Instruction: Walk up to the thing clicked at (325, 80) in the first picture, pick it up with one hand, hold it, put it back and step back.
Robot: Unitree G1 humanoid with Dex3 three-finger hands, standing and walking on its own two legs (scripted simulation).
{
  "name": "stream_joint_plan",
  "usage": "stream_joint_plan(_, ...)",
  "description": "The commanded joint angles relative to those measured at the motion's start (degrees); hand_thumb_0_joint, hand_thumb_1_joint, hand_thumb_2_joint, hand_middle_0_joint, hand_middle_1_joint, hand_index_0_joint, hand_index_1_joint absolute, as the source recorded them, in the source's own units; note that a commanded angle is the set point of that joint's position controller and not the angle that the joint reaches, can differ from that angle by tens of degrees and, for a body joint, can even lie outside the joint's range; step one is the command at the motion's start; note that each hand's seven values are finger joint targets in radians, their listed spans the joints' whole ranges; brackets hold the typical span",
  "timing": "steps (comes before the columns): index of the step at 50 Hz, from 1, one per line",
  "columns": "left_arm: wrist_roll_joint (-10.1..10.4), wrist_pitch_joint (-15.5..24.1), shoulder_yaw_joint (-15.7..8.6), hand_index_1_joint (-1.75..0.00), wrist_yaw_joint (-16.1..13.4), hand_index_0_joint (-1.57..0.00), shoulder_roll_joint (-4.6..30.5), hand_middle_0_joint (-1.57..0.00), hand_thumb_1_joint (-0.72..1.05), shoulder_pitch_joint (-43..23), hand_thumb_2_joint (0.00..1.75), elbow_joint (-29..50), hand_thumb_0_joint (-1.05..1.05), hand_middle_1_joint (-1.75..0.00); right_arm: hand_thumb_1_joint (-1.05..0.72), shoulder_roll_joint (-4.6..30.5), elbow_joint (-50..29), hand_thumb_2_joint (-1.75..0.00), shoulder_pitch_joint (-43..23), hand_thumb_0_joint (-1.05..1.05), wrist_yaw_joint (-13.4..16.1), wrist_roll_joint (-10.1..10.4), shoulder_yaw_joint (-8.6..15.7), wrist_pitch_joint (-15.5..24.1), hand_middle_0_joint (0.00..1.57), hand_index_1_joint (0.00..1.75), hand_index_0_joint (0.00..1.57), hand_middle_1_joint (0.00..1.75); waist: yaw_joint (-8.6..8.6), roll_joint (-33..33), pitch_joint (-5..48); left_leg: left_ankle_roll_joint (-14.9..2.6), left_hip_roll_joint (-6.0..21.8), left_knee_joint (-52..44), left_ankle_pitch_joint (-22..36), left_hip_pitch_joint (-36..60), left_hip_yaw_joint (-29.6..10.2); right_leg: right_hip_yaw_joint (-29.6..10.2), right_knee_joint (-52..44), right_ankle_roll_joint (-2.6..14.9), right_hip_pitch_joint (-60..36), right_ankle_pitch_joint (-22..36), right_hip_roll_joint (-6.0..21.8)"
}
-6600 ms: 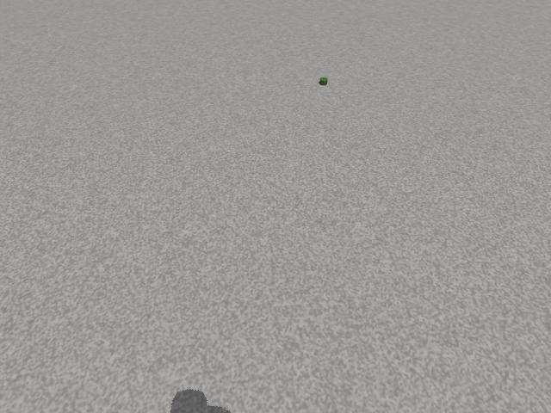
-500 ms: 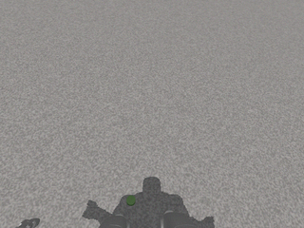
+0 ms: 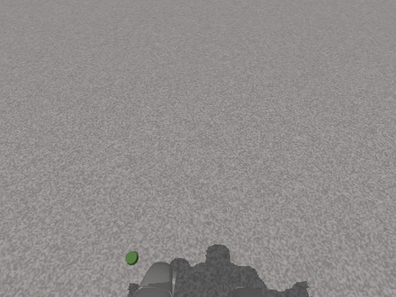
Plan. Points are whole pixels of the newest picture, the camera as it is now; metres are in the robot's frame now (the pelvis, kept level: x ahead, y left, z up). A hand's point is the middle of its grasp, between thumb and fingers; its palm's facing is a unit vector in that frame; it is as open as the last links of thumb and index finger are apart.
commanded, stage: walk up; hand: left
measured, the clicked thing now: (131, 258) +0.37 +0.32 -0.71
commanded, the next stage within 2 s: none
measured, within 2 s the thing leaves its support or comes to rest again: neither
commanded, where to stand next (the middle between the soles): +0.09 +0.04 m, yaw +6 degrees
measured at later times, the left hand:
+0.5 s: hand out of the picture +0.02 +0.26 -0.10, palm faces +0.16 -0.89 -0.43, open 7.4 cm
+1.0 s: hand out of the picture +0.08 +0.29 -0.11, palm faces +0.08 -0.91 -0.41, open 7.4 cm
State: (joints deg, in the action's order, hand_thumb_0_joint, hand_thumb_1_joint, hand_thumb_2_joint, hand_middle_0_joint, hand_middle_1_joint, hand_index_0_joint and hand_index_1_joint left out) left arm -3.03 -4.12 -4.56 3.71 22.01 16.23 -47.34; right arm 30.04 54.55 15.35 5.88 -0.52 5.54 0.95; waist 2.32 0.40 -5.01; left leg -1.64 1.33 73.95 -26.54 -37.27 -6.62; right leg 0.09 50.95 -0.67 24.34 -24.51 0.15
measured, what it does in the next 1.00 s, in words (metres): steps on the spot: left foot, then right foot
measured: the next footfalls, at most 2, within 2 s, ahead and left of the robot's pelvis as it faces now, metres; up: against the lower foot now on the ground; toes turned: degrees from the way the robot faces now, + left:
left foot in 0.52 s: +0.08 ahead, +0.12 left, +0.00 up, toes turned +9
right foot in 0.86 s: +0.14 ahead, -0.11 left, +0.00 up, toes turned +7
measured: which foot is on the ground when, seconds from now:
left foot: up 0.00-0.50, down 0.52-1.00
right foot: down 0.00-0.56, up 0.58-0.84, down 0.86-1.00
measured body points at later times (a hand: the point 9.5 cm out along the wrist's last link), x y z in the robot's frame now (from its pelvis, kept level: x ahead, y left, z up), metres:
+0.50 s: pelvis +0.03 -0.01 +0.03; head +0.08 -0.02 +0.48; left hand +0.02 +0.31 -0.07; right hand +0.17 -0.30 -0.10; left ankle +0.04 +0.12 -0.68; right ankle +0.04 -0.12 -0.69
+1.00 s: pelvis +0.04 +0.02 +0.03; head +0.08 +0.01 +0.48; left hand +0.07 +0.34 -0.08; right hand +0.17 -0.28 -0.10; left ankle +0.04 +0.12 -0.69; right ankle +0.10 -0.12 -0.69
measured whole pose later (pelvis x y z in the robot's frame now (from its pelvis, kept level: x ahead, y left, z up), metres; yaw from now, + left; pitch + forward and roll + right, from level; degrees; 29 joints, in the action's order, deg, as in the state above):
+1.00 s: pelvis +0.04 +0.02 +0.03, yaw +8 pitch -2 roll +0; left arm -0.8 2.1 -0.8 -0.7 21.5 9.7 -58.5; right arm 21.8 57.9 6.9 -0.6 -0.2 1.6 -0.7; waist -0.3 2.1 -6.3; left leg -1.6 -0.7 36.0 -17.8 -15.1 1.3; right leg 0.0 34.6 -1.7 17.2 -15.0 2.1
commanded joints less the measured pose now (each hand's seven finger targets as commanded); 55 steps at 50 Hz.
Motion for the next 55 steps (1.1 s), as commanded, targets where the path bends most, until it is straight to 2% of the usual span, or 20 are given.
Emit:
stream_joint_plan(1, 0.8, 5.4, -5.5, -0.30, -3.7, -0.20, 18.6, -0.20, 0.90, -2.5, 0.90, 2.3, 0.00, -0.30, -0.90, 9.9, -0.5, -0.90, 8.1, 0.00, -2.2, 0.7, 0.8, 1.4, 0.20, 0.30, 0.20, 0.30, -1.64, -7.3, -0.4, -0.16, 0.5, -3.2, 8.3, -5.5, -2.8, -26.9, -32.5, 3.83, -7.2, -21.4, 13.1)
stream_joint_plan(4, 1.6, 8.1, -4.4, -0.30, -5.0, -0.20, 16.2, -0.20, 0.90, 2.0, 0.90, -0.1, 0.00, -0.30, -0.90, 8.1, -3.2, -0.90, 2.4, 0.00, -3.9, -0.7, 0.5, 0.8, 0.20, 0.30, 0.20, 0.30, -0.31, -2.5, -0.9, -0.35, 0.2, -10.5, 9.8, -7.1, -6.6, -25.9, -31.9, 4.33, -15.1, -9.5, 16.6)
stream_joint_plan(7, 2.3, 9.3, -3.5, -0.30, -5.9, -0.20, 14.2, -0.20, 0.90, 5.8, 0.90, -2.0, 0.00, -0.30, -0.90, 7.0, -3.9, -0.90, 2.1, 0.00, -5.1, -0.8, 0.5, -0.4, 0.20, 0.30, 0.20, 0.30, 0.07, -1.6, 1.8, 0.63, -2.5, -14.9, 10.8, -4.2, -7.4, -19.9, -31.1, 0.99, -20.7, 7.4, 16.2)
stream_joint_plan(14, 1.8, 9.6, -2.9, -0.30, -6.5, -0.20, 12.6, -0.20, 0.90, 5.8, 0.90, -1.5, 0.00, -0.30, -0.90, 3.3, -4.7, -0.90, 0.0, 0.00, -5.8, -0.1, -0.2, -1.8, 0.20, 0.30, 0.20, 0.30, 0.94, -12.7, 0.9, 0.27, -3.0, -21.7, 8.9, 5.4, -2.0, -7.8, -27.8, 0.30, -18.7, 37.9, 14.8)
stream_joint_plan(20, 1.6, 8.9, -3.2, -0.30, -6.2, -0.20, 14.0, -0.20, 0.90, 4.9, 0.90, -1.0, 0.00, -0.30, -0.90, 2.1, -4.8, -0.90, -3.0, 0.00, -6.3, -0.1, -0.8, -1.3, 0.20, 0.30, 0.20, 0.30, 1.75, -14.2, 1.9, -0.33, -2.3, -27.8, 5.9, 8.5, 3.4, -4.8, -26.1, 5.11, -20.4, 36.3, 14.4)
stream_joint_plan(25, 2.6, 7.7, -2.1, -0.30, -5.4, -0.20, 14.5, -0.20, 0.90, 0.0, 0.90, 0.4, 0.00, -0.30, -0.90, 1.4, -2.9, -0.90, -1.3, 0.00, -6.2, -0.3, -0.9, 0.7, 0.20, 0.30, 0.20, 0.30, -2.39, -9.0, 5.8, -1.53, -2.4, -45.5, 11.2, 23.8, 9.0, -0.7, -16.9, 8.58, -12.9, 32.3, 14.4)
stream_joint_plan(26, 2.6, 7.4, -1.1, -0.30, -5.2, -0.20, 12.1, -0.20, 0.90, 0.2, 0.90, 0.7, 0.00, -0.30, -0.90, 3.3, -1.5, -0.90, 2.2, 0.00, -5.9, -0.6, 0.0, 1.3, 0.20, 0.30, 0.20, 0.30, -4.31, -2.9, 8.4, -2.16, -1.6, -49.3, 14.7, 31.9, 5.8, 0.7, -9.5, 6.41, -8.5, 28.1, 12.2)
stream_joint_plan(27, 3.1, 7.5, 0.4, -0.30, -5.1, -0.20, 8.5, -0.20, 0.90, 0.9, 0.90, 1.4, 0.00, -0.30, -0.90, 6.9, -1.7, -0.90, 3.3, 0.00, -5.3, -1.2, 1.2, 1.6, 0.20, 0.30, 0.20, 0.30, -5.08, 9.3, 10.6, -4.94, 7.5, -52.2, 17.8, 38.8, -9.1, 3.8, 0.7, 2.89, 0.8, 16.2, 7.3)
stream_joint_plan(28, 3.5, 6.8, 1.0, -0.30, -5.0, -0.20, 6.7, -0.20, 0.90, 0.7, 0.90, 1.5, 0.00, -0.30, -0.90, 8.7, -3.0, -0.90, 0.7, 0.00, -4.9, -1.3, 1.1, 1.7, 0.20, 0.30, 0.20, 0.30, -3.52, 11.7, 8.4, -9.55, 16.3, -53.5, 21.3, 40.2, -21.6, 4.4, 3.3, 0.99, 10.8, -7.0, 0.8)
stream_joint_plan(29, 3.2, 6.4, -0.2, -0.30, -5.7, -0.20, 11.8, -0.20, 0.90, -2.3, 0.90, 0.4, 0.00, -0.30, -0.90, 11.4, -2.4, -0.90, 1.7, 0.00, -5.3, 0.0, 1.8, 1.2, 0.20, 0.30, 0.20, 0.30, -6.15, 12.2, 7.4, -16.03, 20.2, -54.9, 14.6, 33.2, -24.7, 0.1, 6.2, 1.75, 7.9, -11.7, 2.8)
stream_joint_plan(30, 3.0, 6.4, -0.2, -0.30, -5.7, -0.20, 13.4, -0.20, 0.90, -3.2, 0.90, -0.2, 0.00, -0.30, -0.90, 9.7, -2.5, -0.90, -0.7, 0.00, -5.2, 0.1, 1.5, 0.8, 0.20, 0.30, 0.20, 0.30, -5.14, 10.0, 4.1, -16.47, 18.8, -55.3, 13.4, 29.1, -21.4, -1.3, 7.7, 1.70, 7.6, -10.2, 3.6)
stream_joint_plan(33, 3.4, 6.2, -0.3, -0.30, -4.8, -0.20, 11.7, -0.20, 0.90, -0.5, 0.90, -3.0, 0.00, -0.30, -0.90, 4.9, -4.4, -0.90, -6.7, 0.00, -4.8, -0.4, -0.4, 1.2, 0.20, 0.30, 0.20, 0.30, -2.50, 8.7, 2.2, -10.32, 10.4, -52.6, 21.9, 26.5, -6.7, -2.1, 1.5, 1.82, 4.8, -2.8, 3.8)
stream_joint_plan(39, 3.2, 6.9, 0.1, -0.30, -5.4, -0.20, 11.0, -0.20, 0.90, -1.4, 0.90, -6.0, 0.00, -0.30, -0.90, 5.3, -4.7, -0.90, -9.6, 0.00, -5.4, -0.6, -0.5, 0.1, 0.20, 0.30, 0.20, 0.30, -2.68, 9.9, 4.7, -9.20, 9.0, -48.4, 24.9, 20.3, -1.9, 2.2, -11.9, 0.14, -7.9, 5.8, 1.0)
stream_joint_plan(42, 2.8, 7.7, 0.2, -0.30, -5.9, -0.20, 10.9, -0.20, 0.90, -0.5, 0.90, -7.6, 0.00, -0.30, -0.90, 3.4, -4.3, -0.90, -10.9, 0.00, -5.8, 0.5, -1.2, -0.8, 0.20, 0.30, 0.20, 0.30, -0.50, 5.9, 7.1, -5.50, 6.7, -41.4, 24.5, 19.4, 0.7, 1.2, -25.4, 0.99, -16.3, 16.4, 0.3)
stream_joint_plan(44, 1.7, 8.7, -0.5, -0.30, -6.3, -0.20, 14.8, -0.20, 0.90, -2.2, 0.90, -7.2, 0.00, -0.30, -0.90, 0.4, -4.2, -0.90, -9.8, 0.00, -6.0, 1.2, -2.3, -0.6, 0.20, 0.30, 0.20, 0.30, -1.00, -4.8, 8.6, -1.00, 2.4, -34.7, 16.6, 12.8, 2.9, -16.4, -29.4, 5.20, -21.5, 22.8, 12.5)
stream_joint_plan(45, 2.3, 8.4, -0.6, -0.30, -6.1, -0.20, 17.6, -0.20, 0.90, -5.8, 0.90, -7.2, 0.00, -0.30, -0.90, 1.4, -2.8, -0.90, -9.3, 0.00, -5.7, 0.9, -1.9, -1.0, 0.20, 0.30, 0.20, 0.30, -2.07, -6.9, 7.7, -0.22, 0.0, -32.5, 2.7, 16.9, 4.6, -22.5, -30.7, 11.70, -14.2, 19.2, 19.2)
stream_joint_plan(46, 2.3, 8.3, -0.2, -0.30, -5.8, -0.20, 17.3, -0.20, 0.90, -9.8, 0.90, -6.3, 0.00, -0.30, -0.90, 2.0, -0.7, -0.90, -7.2, 0.00, -5.5, 0.5, -1.5, -1.2, 0.20, 0.30, 0.20, 0.30, -3.45, -7.9, 6.9, -0.37, 1.0, -32.8, -0.6, 23.1, 3.9, -22.1, -29.2, 12.68, -8.1, 16.7, 19.5)
stream_joint_plan(48, 2.6, 7.6, 1.4, -0.30, -5.2, -0.20, 13.1, -0.20, 0.90, -12.5, 0.90, -6.0, 0.00, -0.30, -0.90, 3.1, 1.2, -0.90, -5.9, 0.00, -5.7, 0.3, -1.3, -0.4, 0.20, 0.30, 0.20, 0.30, -5.52, -6.6, 6.9, -1.07, 2.8, -46.2, 9.3, 28.8, 1.8, -11.7, -26.3, 6.39, -4.8, 17.0, 12.9)
stream_joint_plan(50, 3.3, 7.2, 2.1, -0.30, -5.0, -0.20, 10.7, -0.20, 0.90, -10.5, 0.90, -7.6, 0.00, -0.30, -0.90, 4.9, 1.4, -0.90, -11.1, 0.00, -6.0, 0.2, -1.0, 0.0, 0.20, 0.30, 0.20, 0.30, -2.19, -2.8, 5.6, -3.04, 6.5, -51.2, 13.8, 25.6, -3.2, -4.4, -22.5, 1.92, -7.7, 15.3, 5.2)
stream_joint_plan(55, 3.1, 7.2, 2.0, -0.30, -4.8, -0.20, 12.1, -0.20, 0.90, -12.3, 0.90, -10.0, 0.00, -0.30, -0.90, 3.4, 3.7, -0.90, -11.9, 0.00, -6.3, -0.1, -2.0, 0.0, 0.20, 0.30, 0.20, 0.30, -2.20, -3.6, 5.5, -1.36, 4.5, -54.1, 11.4, 23.5, 0.1, -7.3, -27.0, 2.61, -13.8, 14.5, 6.9)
